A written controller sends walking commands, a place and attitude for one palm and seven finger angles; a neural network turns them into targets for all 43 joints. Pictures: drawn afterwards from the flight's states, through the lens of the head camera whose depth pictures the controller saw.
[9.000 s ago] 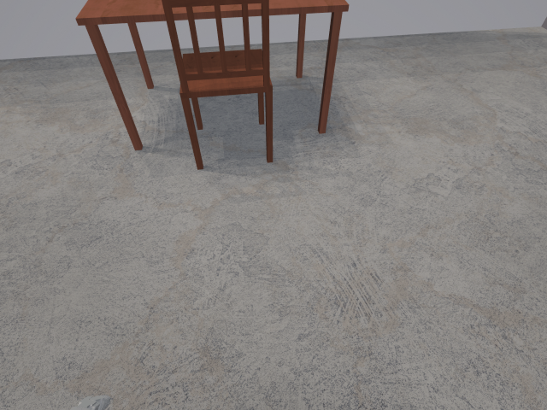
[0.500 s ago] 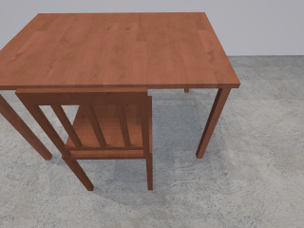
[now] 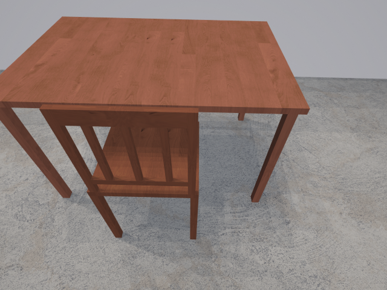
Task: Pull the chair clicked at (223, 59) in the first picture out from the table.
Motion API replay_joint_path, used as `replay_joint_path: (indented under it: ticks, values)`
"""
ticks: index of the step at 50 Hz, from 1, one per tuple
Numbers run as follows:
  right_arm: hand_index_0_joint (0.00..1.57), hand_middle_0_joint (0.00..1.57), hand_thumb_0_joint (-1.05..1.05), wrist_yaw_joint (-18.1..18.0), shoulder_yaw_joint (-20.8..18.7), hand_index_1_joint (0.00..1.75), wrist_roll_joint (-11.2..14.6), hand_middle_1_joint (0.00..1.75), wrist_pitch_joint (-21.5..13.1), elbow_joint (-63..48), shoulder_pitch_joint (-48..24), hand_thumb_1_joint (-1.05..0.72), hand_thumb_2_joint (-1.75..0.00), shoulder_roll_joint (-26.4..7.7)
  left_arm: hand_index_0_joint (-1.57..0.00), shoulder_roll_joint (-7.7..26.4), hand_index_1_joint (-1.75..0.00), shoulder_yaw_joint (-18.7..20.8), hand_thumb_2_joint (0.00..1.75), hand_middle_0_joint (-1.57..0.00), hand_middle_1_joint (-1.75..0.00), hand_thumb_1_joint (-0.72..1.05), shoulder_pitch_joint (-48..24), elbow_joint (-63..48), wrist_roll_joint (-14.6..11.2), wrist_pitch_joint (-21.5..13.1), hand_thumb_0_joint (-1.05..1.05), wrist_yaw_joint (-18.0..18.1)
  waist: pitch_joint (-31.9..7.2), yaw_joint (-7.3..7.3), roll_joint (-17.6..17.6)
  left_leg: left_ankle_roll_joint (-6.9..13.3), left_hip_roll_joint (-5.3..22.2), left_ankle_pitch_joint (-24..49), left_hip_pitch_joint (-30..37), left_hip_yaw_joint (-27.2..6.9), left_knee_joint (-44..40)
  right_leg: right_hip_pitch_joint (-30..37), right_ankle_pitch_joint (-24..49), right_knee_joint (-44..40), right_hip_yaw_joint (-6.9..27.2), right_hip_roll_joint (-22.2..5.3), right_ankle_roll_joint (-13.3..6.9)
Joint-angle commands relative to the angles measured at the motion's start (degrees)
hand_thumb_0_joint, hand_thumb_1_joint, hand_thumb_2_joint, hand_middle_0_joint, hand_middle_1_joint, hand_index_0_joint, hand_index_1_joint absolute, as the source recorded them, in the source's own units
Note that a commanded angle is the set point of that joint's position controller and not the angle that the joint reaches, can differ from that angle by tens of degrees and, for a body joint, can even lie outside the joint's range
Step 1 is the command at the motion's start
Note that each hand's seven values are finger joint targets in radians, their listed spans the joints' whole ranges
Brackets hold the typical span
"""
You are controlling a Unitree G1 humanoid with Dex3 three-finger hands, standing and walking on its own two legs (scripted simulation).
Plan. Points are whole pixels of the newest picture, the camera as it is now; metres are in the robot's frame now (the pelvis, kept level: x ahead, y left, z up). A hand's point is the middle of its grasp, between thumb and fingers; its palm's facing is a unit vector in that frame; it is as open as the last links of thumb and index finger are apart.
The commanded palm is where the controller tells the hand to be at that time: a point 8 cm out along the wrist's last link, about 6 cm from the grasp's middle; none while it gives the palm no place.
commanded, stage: look again from close up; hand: left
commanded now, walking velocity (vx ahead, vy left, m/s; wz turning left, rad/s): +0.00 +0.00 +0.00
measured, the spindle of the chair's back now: (133, 155) +0.51 +0.22 -0.09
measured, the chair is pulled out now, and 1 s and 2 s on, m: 0.00 0.00 0.00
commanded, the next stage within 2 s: none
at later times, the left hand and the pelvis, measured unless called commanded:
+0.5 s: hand out of the picture -0.01 +0.17 -0.18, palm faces +0.00 -0.99 -0.16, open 7.4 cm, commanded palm none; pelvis +0.01 +0.02 +0.00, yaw -1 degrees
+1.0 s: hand out of the picture +0.00 +0.19 -0.18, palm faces +0.00 -0.99 -0.17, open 7.4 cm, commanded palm none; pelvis +0.02 +0.03 +0.00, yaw -2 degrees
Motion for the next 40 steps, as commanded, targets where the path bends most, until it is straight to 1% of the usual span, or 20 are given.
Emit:
replay_joint_path:
  ticks: [1, 2, 4, 5, 10, 16, 19, 20, 21, 24, 27, 29, 30, 37, 40]
  values:
    - [0.20, 0.20, 0.00, -0.8, -1.0, 0.30, 0.1, 0.30, -1.3, -1.1, 1.4, -0.90, -0.90, -6.3, -0.20, 5.7, -0.30, 0.9, 0.90, -0.20, -0.30, 0.90, 2.0, -1.7, 0.0, -0.9, 0.00, 0.5, 0.1, -0.05, -0.8, 0.0, 7.5, 2.5, -5.3, -6.7, -6.2, 3.2, -1.1, -4.6, 7.2, -5.8, -1.1]
    - [0.20, 0.20, 0.00, -0.9, -0.9, 0.30, 0.2, 0.30, -1.4, -0.7, 1.9, -0.90, -0.90, -5.8, -0.20, 5.1, -0.30, 0.9, 0.90, -0.20, -0.30, 0.90, 2.6, -1.5, 0.0, -1.0, 0.00, 0.5, -0.3, -0.05, -0.4, 0.1, 7.5, 3.5, -5.1, -6.8, -6.1, 3.5, 0.2, -4.1, 7.0, -5.8, -1.0]
    - [0.20, 0.20, 0.00, -1.0, -0.8, 0.30, 0.2, 0.30, -1.4, 0.0, 2.6, -0.90, -0.90, -4.9, -0.20, 4.4, -0.30, 0.7, 0.90, -0.20, -0.30, 0.90, 3.6, -0.9, 0.0, -0.9, 0.00, 0.7, 0.1, 0.03, -0.4, 0.0, 7.5, 3.3, -5.3, -6.4, -6.2, 3.7, 0.5, -4.0, 6.9, -5.9, -1.0]
    - [0.20, 0.20, 0.00, -1.0, -0.7, 0.30, 0.3, 0.30, -1.3, 0.2, 2.8, -0.90, -0.90, -4.4, -0.20, 4.1, -0.30, 0.6, 0.90, -0.20, -0.30, 0.90, 3.9, -0.6, 0.0, -0.8, 0.00, 0.7, 1.4, 0.05, -0.5, 0.0, 7.6, 2.7, -5.7, -6.6, -6.7, 2.9, 0.0, -4.1, 6.7, -5.7, -1.0]
    - [0.20, 0.20, 0.00, -1.3, -0.7, 0.30, 0.5, 0.30, -1.5, 1.2, 4.7, -0.90, -0.90, -3.0, -0.20, 2.4, -0.30, 0.5, 0.90, -0.20, -0.30, 0.90, 6.0, 0.3, 0.0, -0.8, 0.00, 0.9, 1.1, 0.00, -0.7, 0.1, 7.7, 3.8, -5.0, -6.2, -6.6, 3.2, 1.9, -3.4, 6.5, -5.6, -0.9]
    - [0.20, 0.20, 0.00, -1.5, -0.7, 0.30, 0.5, 0.30, -1.5, 1.6, 6.2, -0.90, -0.90, -1.6, -0.20, 0.4, -0.30, 0.5, 0.90, -0.20, -0.30, 0.90, 7.8, 0.8, 0.2, -0.6, 0.00, 1.1, 3.6, 0.04, 0.6, 0.2, 7.5, 0.3, -6.7, -6.3, -7.6, 1.5, 0.2, -3.2, 6.5, -5.1, -0.7]
    - [0.20, 0.20, 0.00, -1.6, -0.7, 0.30, 0.5, 0.30, -1.7, 1.6, 7.2, -0.90, -0.90, -1.2, -0.20, -0.3, -0.30, 0.5, 0.90, -0.20, -0.30, 0.90, 8.7, 1.0, 0.2, -0.7, 0.00, 1.1, 2.8, 0.00, -0.4, 0.4, 7.5, 0.9, -6.2, -6.2, -7.5, 1.8, 1.1, -2.7, 6.4, -5.1, -0.6]
    - [0.20, 0.20, 0.00, -1.6, -0.7, 0.30, 0.6, 0.30, -1.7, 1.6, 7.2, -0.90, -0.90, -1.1, -0.20, -0.4, -0.30, 0.5, 0.90, -0.20, -0.30, 0.90, 9.1, 1.0, 0.2, -0.6, 0.00, 1.1, 2.9, 0.12, 0.1, 0.5, 7.5, 1.5, -5.9, -6.2, -7.6, 1.7, 1.4, -2.7, 6.2, -5.1, -0.6]
    - [0.20, 0.20, 0.00, -1.7, -0.7, 0.30, 0.5, 0.30, -1.8, 1.5, 7.4, -0.90, -0.90, -0.9, -0.20, -0.6, -0.30, 0.6, 0.90, -0.20, -0.30, 0.90, 9.2, 1.0, 0.2, -0.7, 0.00, 1.1, 3.0, 0.06, -0.3, 0.5, 7.6, 2.4, -5.9, -6.2, -7.4, 1.7, 2.1, -2.5, 6.2, -5.1, -0.6]
    - [0.20, 0.20, 0.00, -1.8, -0.8, 0.30, 0.6, 0.30, -1.9, 1.7, 7.9, -0.90, -0.90, -0.5, -0.20, -1.2, -0.30, 0.7, 0.90, -0.20, -0.30, 0.90, 9.8, 1.2, 0.2, -0.8, 0.00, 1.2, 2.2, -0.02, 0.1, 0.5, 7.5, 4.1, -5.0, -5.9, -6.9, 2.0, 3.4, -2.2, 6.3, -5.1, -0.7]
    - [0.20, 0.20, 0.00, -1.9, -0.7, 0.30, 0.6, 0.30, -1.9, 1.7, 8.1, -0.90, -0.90, -0.4, -0.20, -1.5, -0.30, 0.6, 0.90, -0.20, -0.30, 0.90, 10.0, 1.2, 0.2, -0.6, 0.00, 1.2, 3.4, 0.00, -0.1, 0.5, 7.7, 3.9, -5.3, -6.1, -7.4, 1.4, 3.1, -2.0, 6.3, -4.9, -0.5]
    - [0.20, 0.20, 0.00, -1.9, -0.7, 0.30, 0.6, 0.30, -1.9, 1.6, 8.5, -0.90, -0.90, -0.3, -0.20, -1.6, -0.30, 0.6, 0.90, -0.20, -0.30, 0.90, 10.3, 1.3, 0.2, -0.6, 0.00, 1.2, 3.5, -0.02, 0.2, 0.6, 7.7, 4.4, -5.1, -5.9, -7.4, 1.4, 3.5, -1.9, 6.2, -4.9, -0.5]
    - [0.20, 0.20, 0.00, -1.9, -0.7, 0.30, 0.6, 0.30, -1.9, 1.6, 8.6, -0.90, -0.90, -0.3, -0.20, -1.6, -0.30, 0.7, 0.90, -0.20, -0.30, 0.90, 10.4, 1.3, 0.2, -0.6, 0.00, 1.2, 3.2, -0.02, -0.4, 0.6, 7.9, 4.9, -4.9, -6.0, -7.4, 1.6, 3.7, -1.8, 6.1, -4.8, -0.5]
    - [0.20, 0.20, 0.00, -2.0, -0.6, 0.30, 0.6, 0.30, -1.9, 1.6, 8.9, -0.90, -0.90, -0.3, -0.20, -1.9, -0.30, 0.8, 0.90, -0.20, -0.30, 0.90, 10.7, 1.3, 0.3, -0.5, 0.00, 1.2, 4.5, 0.07, -0.1, 0.6, 7.9, 3.2, -5.7, -6.3, -8.5, 1.1, 2.8, -1.7, 6.3, -4.7, -0.4]
    - [0.20, 0.20, 0.00, -2.0, -0.6, 0.30, 0.6, 0.30, -1.9, 1.6, 9.3, -0.90, -0.90, -0.3, -0.20, -1.8, -0.30, 0.8, 0.90, -0.20, -0.30, 0.90, 10.8, 1.3, 0.2, -0.5, 0.00, 1.2, 3.4, 0.05, -0.5, 0.7, 7.9, 5.7, -4.4, -5.9, -8.0, 1.6, 4.3, -1.4, 6.1, -4.7, -0.4]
